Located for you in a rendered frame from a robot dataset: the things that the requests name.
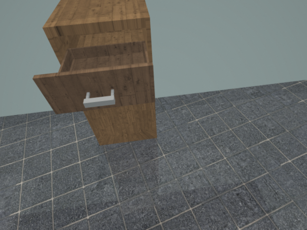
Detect drawer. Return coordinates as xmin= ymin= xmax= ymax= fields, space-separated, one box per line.
xmin=33 ymin=41 xmax=155 ymax=114

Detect cabinet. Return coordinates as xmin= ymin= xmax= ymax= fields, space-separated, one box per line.
xmin=42 ymin=0 xmax=157 ymax=146

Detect handle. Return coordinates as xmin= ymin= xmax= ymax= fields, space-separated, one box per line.
xmin=83 ymin=89 xmax=115 ymax=108

